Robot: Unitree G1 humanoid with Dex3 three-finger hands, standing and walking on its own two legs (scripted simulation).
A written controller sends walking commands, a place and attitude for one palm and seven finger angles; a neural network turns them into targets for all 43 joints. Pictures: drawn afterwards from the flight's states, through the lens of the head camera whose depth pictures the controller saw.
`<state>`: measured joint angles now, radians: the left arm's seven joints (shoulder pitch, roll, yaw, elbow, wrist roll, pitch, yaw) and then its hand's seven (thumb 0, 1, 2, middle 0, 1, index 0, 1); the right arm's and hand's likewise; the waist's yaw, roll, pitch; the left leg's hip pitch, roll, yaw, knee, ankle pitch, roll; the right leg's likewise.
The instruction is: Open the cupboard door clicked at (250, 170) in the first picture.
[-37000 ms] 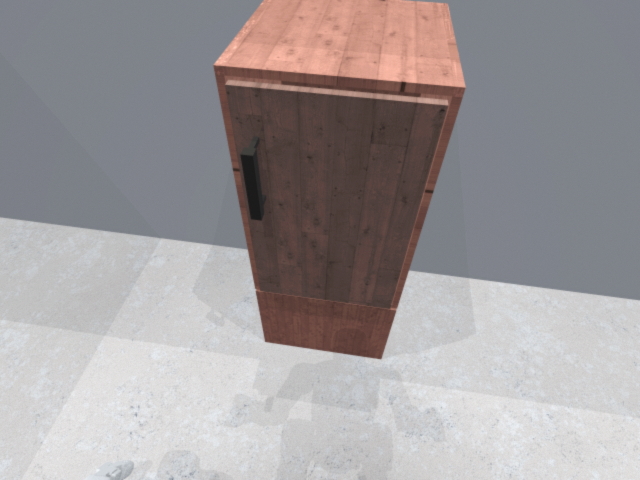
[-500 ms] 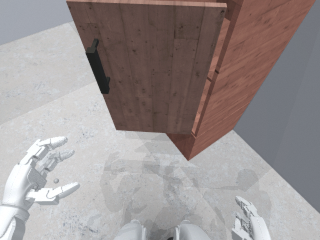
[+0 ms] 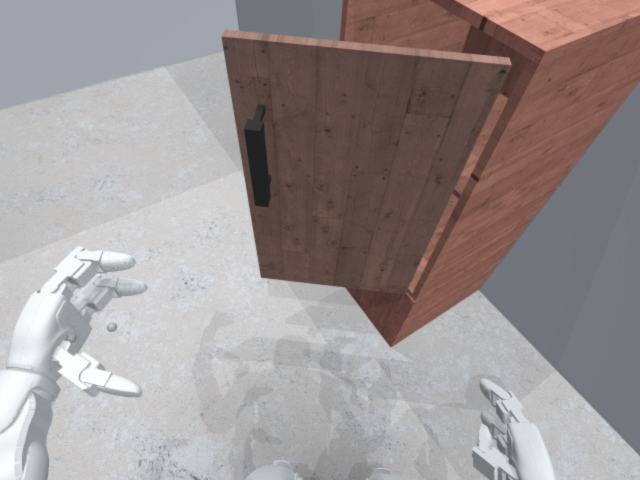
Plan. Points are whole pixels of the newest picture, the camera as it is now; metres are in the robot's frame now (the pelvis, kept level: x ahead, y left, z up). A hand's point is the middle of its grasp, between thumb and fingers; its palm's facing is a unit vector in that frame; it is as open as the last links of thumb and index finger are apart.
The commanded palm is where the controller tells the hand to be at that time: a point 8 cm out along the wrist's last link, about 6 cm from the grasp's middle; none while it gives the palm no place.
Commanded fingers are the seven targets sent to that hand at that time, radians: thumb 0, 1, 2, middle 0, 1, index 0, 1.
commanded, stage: raise the hand with hooked fingers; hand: left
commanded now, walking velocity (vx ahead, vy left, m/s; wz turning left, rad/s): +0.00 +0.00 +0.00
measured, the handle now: (261, 158) +0.56 +0.13 +0.05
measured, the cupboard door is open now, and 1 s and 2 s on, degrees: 51 51 51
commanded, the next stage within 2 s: move the hooked fingers beside the handle in 0.74 s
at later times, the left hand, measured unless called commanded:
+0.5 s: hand (89, 296) +0.29 +0.28 +0.07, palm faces -0.06 -1.00 -0.04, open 14.0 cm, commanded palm +0.27 +0.34 +0.08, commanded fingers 0.00 -0.50 0.30 -0.30 -1.20 -0.30 -1.20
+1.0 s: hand (107, 298) +0.29 +0.26 +0.07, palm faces +0.01 -1.00 -0.05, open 14.0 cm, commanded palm +0.28 +0.31 +0.07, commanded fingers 0.00 -0.50 0.30 -0.30 -1.20 -0.30 -1.20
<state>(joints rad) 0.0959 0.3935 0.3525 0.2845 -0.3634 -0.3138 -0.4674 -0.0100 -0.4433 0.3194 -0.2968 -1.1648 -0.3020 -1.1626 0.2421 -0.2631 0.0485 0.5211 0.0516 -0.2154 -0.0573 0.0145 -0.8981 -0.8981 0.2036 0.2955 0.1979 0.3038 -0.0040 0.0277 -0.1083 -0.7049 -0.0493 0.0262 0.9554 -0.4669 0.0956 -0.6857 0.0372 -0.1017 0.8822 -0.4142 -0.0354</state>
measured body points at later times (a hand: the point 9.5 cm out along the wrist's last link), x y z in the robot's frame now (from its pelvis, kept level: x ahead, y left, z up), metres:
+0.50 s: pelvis +0.00 +0.02 +0.01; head +0.07 +0.03 +0.46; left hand +0.29 +0.34 +0.08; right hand +0.15 -0.24 -0.07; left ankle +0.00 +0.05 -0.69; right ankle +0.01 -0.10 -0.69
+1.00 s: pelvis -0.01 -0.02 +0.01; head +0.05 -0.01 +0.45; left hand +0.29 +0.32 +0.08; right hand +0.15 -0.27 -0.08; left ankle +0.00 +0.05 -0.69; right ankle +0.01 -0.10 -0.69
